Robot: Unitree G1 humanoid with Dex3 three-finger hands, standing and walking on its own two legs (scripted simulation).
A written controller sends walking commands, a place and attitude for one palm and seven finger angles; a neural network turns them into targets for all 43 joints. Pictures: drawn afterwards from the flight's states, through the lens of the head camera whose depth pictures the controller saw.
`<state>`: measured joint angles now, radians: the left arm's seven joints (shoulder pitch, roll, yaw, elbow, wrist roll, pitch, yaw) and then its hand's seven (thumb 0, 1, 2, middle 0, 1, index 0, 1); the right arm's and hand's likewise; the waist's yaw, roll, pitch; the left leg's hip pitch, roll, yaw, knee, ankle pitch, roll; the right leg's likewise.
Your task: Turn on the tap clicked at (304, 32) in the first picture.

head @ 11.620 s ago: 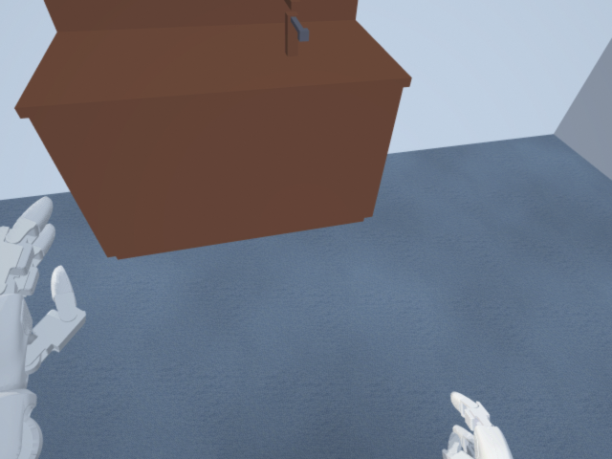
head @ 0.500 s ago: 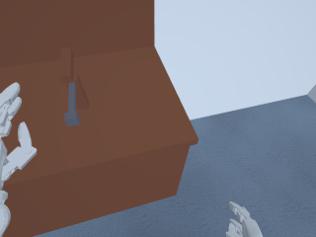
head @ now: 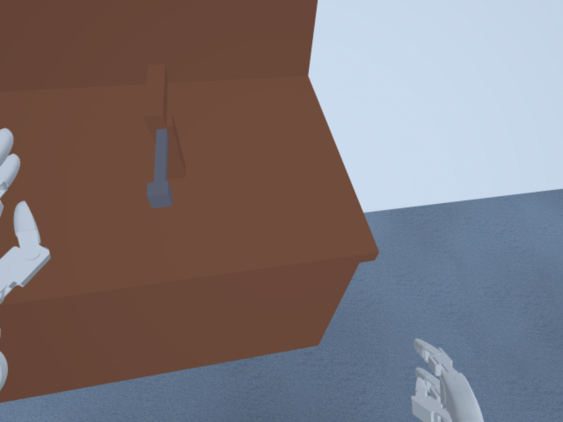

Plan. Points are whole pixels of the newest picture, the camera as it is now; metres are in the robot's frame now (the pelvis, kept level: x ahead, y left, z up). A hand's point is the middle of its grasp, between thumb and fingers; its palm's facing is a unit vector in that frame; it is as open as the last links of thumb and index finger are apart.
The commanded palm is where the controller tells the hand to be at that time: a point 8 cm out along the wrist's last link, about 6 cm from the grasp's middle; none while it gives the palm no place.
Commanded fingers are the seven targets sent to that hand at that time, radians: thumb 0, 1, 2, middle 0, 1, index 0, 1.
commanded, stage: shuffle to correct the standing spot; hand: left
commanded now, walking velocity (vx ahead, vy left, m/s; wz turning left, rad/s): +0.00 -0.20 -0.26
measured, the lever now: (159, 194) +0.38 +0.23 +0.09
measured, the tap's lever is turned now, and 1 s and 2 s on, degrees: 0 0 0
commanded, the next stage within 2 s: come to a stop and stand still in 0.76 s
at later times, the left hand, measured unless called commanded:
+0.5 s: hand (146, 276) +0.22 +0.17 +0.17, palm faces +0.21 -0.88 -0.42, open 7.4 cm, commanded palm +0.17 +0.21 +0.18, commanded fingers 0.00 0.90 0.90 -0.20 -0.30 -0.20 -0.30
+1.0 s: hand (204, 248) +0.25 +0.12 +0.18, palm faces +0.27 -0.84 -0.46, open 7.4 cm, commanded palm +0.19 +0.17 +0.18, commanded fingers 0.00 0.90 0.90 -0.20 -0.30 -0.20 -0.30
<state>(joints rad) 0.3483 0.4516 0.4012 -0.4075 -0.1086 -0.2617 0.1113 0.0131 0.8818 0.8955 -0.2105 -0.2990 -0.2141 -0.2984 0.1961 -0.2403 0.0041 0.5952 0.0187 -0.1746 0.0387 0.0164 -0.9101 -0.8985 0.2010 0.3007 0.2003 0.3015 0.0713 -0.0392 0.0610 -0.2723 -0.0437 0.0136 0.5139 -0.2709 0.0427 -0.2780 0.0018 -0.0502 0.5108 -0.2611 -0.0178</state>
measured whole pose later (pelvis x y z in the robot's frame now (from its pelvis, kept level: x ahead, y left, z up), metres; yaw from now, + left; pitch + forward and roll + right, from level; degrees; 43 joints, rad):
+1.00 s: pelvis +0.00 -0.10 -0.01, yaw -6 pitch -3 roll -1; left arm 0.41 0.41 0.39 -0.52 -0.05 -0.10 0.09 0.01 0.88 0.90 -0.21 -0.30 -0.21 -0.30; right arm 0.15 -0.18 0.03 0.56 0.01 -0.06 0.00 0.01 -0.91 -0.90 0.20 0.30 0.20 0.30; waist 0.00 0.04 0.09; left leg -0.25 0.07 0.04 0.67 -0.33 0.00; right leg -0.23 0.05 -0.13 0.53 -0.22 -0.06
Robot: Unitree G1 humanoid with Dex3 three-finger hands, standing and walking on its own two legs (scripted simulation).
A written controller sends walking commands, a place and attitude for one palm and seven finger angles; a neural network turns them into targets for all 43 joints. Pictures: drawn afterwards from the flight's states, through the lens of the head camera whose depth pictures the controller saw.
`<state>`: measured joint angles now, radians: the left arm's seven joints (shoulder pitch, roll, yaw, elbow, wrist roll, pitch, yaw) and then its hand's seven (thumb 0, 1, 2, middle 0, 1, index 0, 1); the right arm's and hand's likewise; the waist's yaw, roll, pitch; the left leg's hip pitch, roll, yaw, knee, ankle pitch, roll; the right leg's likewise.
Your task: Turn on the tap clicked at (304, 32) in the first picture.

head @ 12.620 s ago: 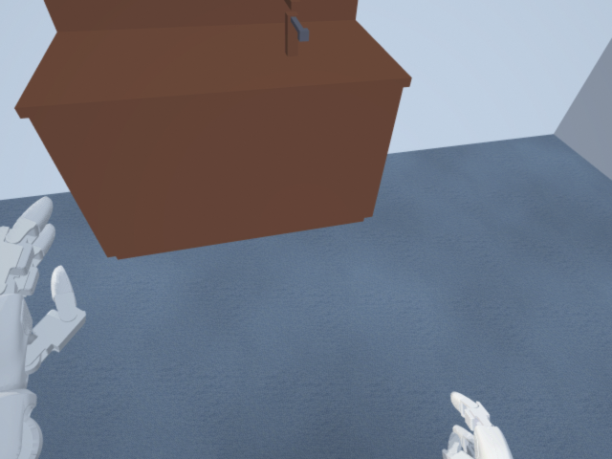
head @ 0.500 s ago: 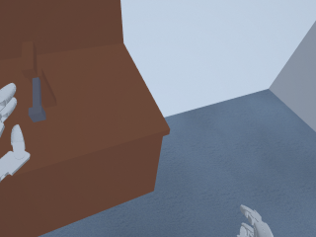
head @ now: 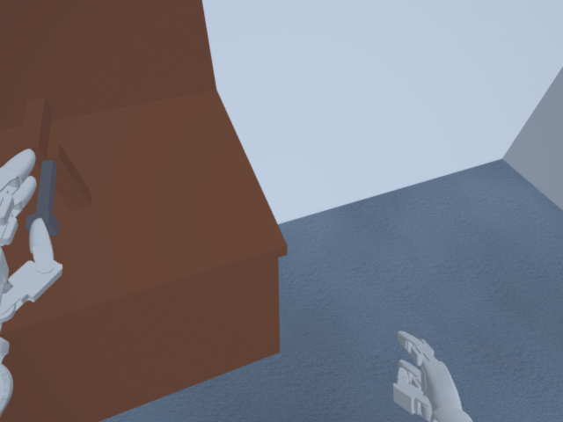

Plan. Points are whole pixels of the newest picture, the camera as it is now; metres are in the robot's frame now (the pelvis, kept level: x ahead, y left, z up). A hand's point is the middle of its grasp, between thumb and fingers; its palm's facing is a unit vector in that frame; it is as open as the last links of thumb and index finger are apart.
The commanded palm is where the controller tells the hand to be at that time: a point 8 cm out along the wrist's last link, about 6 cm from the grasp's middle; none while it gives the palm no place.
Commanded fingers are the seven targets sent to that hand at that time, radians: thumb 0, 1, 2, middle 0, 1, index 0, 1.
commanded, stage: come to a stop and stand still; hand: left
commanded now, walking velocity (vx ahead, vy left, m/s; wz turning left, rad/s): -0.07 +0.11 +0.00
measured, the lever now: (43, 225) +0.34 +0.36 +0.09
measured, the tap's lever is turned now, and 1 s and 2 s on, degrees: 0 0 0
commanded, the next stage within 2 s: none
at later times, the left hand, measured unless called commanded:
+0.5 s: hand out of the picture +0.23 +0.30 +0.20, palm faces +0.45 -0.82 -0.34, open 7.4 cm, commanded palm +0.16 +0.30 +0.19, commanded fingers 0.00 0.90 0.90 -0.20 -0.30 -0.20 -0.30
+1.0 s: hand out of the picture +0.19 +0.34 +0.17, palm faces +0.39 -0.87 -0.31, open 7.4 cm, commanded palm +0.13 +0.38 +0.19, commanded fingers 0.00 0.90 0.90 -0.20 -0.30 -0.20 -0.30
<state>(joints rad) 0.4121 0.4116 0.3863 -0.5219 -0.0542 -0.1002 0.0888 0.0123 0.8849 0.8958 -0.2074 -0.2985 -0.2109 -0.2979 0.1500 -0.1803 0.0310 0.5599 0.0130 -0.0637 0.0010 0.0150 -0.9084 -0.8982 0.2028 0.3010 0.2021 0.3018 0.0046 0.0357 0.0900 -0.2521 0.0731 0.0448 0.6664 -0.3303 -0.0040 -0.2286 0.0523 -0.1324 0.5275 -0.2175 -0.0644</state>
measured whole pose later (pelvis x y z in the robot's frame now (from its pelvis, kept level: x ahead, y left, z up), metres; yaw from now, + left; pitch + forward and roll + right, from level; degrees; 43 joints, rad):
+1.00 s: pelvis -0.03 +0.09 +0.01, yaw +0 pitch -3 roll -2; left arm 0.33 0.32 0.31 -0.35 0.00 -0.23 0.08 0.01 0.89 0.90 -0.20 -0.30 -0.20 -0.30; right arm 0.25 -0.17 0.02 0.58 0.00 -0.14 0.00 0.02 -0.91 -0.90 0.21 0.30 0.20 0.30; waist 0.03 -0.03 0.02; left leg -0.21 -0.10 0.06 0.40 -0.16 0.09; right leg -0.22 0.00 0.04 0.45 -0.27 -0.01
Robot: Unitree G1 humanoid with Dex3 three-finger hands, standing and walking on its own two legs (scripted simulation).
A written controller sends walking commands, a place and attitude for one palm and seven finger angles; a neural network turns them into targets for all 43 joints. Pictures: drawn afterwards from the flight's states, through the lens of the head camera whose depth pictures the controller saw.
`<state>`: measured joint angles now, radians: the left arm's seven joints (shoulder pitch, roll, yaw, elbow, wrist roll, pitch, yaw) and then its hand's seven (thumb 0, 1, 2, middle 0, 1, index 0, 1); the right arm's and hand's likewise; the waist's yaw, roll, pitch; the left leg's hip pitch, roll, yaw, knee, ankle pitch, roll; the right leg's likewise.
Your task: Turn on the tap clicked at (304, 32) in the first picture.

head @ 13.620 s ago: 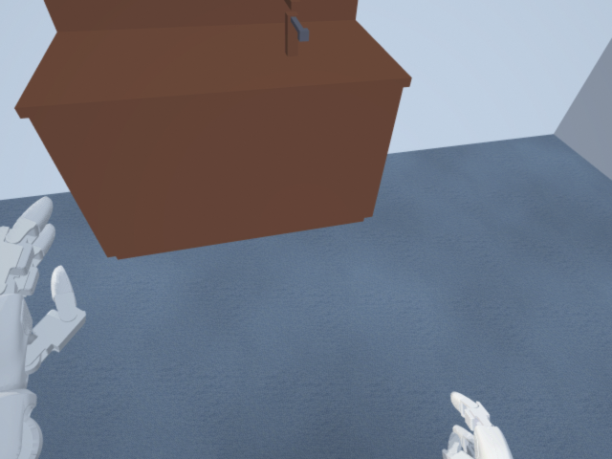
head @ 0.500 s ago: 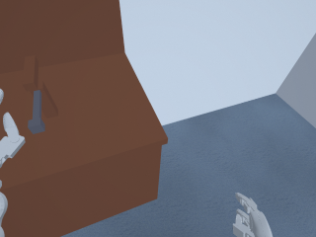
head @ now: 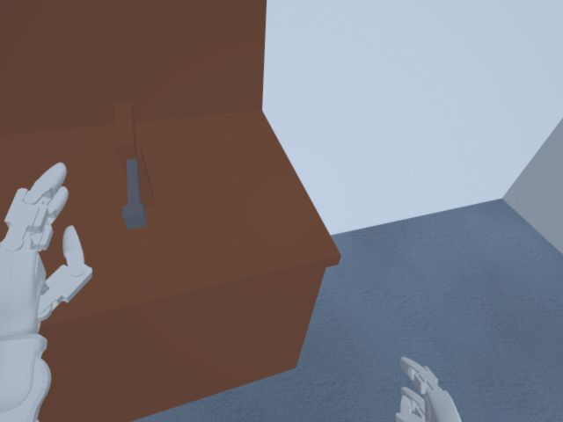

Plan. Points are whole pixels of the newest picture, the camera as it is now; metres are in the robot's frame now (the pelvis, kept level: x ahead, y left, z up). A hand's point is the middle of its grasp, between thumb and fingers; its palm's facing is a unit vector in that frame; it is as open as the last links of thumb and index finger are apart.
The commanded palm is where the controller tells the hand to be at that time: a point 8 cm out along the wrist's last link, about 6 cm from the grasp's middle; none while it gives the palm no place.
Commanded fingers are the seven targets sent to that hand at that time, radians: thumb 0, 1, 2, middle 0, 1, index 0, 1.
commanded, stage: come to a stop and stand still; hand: left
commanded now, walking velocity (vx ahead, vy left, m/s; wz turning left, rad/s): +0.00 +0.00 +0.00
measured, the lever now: (134, 216) +0.37 +0.27 +0.08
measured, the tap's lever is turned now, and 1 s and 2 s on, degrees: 0 0 0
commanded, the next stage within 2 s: look again from close up in 1.12 s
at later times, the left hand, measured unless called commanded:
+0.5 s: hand (115, 249) +0.25 +0.23 +0.15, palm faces +0.39 -0.86 -0.34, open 7.4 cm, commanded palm +0.19 +0.26 +0.17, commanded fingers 0.00 0.90 0.90 -0.20 -0.30 -0.20 -0.30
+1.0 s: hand (151, 251) +0.26 +0.19 +0.15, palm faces +0.39 -0.86 -0.32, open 7.4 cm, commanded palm +0.20 +0.23 +0.17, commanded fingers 0.00 0.90 0.90 -0.20 -0.30 -0.20 -0.30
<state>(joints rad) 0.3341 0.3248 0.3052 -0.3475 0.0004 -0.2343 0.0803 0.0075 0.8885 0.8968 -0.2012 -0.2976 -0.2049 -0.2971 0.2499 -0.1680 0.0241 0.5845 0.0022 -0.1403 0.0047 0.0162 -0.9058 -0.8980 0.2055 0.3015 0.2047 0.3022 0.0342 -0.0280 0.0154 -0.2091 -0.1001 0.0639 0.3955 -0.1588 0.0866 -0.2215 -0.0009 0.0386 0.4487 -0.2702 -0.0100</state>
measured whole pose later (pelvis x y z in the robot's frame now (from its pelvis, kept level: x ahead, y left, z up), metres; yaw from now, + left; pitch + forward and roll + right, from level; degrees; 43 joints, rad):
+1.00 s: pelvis +0.05 -0.06 +0.00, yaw +1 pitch -1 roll -1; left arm 0.42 0.32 0.31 -0.40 -0.05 -0.18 0.10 0.01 0.89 0.90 -0.21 -0.30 -0.21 -0.30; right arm 0.21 -0.21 0.01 0.59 0.01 -0.08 -0.04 0.02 -0.91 -0.90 0.20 0.30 0.20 0.30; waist 0.02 0.00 0.00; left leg -0.19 -0.03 0.02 0.43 -0.22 0.05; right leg -0.15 0.07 0.01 0.35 -0.19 -0.04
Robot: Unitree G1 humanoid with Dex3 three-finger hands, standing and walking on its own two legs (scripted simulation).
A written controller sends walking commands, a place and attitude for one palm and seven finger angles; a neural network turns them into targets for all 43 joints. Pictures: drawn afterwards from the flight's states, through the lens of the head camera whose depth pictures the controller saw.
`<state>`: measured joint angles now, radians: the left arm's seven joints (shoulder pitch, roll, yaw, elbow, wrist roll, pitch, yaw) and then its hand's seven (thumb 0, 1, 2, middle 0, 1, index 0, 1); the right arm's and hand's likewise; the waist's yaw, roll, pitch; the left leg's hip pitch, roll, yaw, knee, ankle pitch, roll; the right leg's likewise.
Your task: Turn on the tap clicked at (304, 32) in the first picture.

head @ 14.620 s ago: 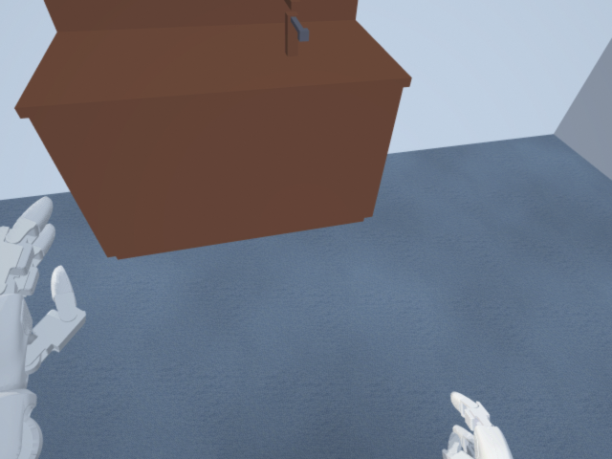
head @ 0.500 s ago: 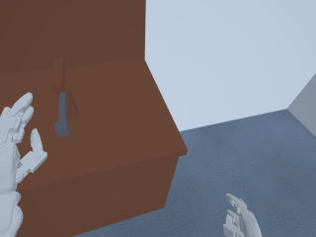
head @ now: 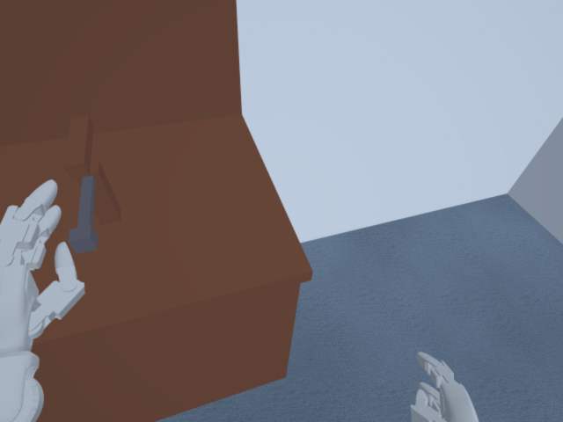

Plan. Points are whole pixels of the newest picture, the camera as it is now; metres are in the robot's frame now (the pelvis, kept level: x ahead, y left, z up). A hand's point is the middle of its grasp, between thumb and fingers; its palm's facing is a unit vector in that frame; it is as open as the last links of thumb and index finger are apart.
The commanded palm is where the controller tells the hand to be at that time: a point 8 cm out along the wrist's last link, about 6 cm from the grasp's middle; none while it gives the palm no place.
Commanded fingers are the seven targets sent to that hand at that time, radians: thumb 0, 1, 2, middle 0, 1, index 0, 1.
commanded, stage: come to a stop and stand still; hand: left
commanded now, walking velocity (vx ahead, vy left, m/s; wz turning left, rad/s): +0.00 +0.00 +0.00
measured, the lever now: (83, 239) +0.33 +0.32 +0.08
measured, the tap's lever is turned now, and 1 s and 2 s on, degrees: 0 0 0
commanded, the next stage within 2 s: look again from close up in 0.12 s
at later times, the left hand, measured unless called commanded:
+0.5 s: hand (53, 283) +0.21 +0.26 +0.16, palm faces +0.38 -0.86 -0.33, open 7.4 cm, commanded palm +0.16 +0.30 +0.17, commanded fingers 0.00 0.90 0.90 -0.20 -0.30 -0.20 -0.30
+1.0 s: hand (9, 249) +0.23 +0.31 +0.19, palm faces +0.46 -0.77 -0.45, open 7.4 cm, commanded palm +0.14 +0.30 +0.17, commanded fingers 0.00 0.90 0.90 -0.20 -0.30 -0.20 -0.30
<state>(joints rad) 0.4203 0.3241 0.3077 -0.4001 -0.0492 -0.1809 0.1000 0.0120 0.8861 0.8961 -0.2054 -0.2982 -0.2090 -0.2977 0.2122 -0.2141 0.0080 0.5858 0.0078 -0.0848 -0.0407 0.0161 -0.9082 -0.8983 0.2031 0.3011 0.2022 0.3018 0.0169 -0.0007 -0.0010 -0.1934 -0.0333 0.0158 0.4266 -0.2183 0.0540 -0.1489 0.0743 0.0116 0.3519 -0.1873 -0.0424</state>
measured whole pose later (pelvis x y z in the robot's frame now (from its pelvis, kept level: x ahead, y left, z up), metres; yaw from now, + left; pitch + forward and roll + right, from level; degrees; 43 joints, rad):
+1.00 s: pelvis -0.01 +0.02 +0.00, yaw +1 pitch +0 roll -1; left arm 0.19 0.50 0.44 -0.31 0.00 -0.26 0.06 0.01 0.88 0.90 -0.21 -0.30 -0.21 -0.30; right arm 0.22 -0.18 0.03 0.60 0.00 -0.13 -0.02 0.02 -0.91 -0.90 0.20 0.30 0.20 0.30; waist 0.05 -0.04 0.05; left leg -0.24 -0.07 0.02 0.45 -0.21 0.09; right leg -0.21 0.04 0.00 0.42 -0.20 -0.01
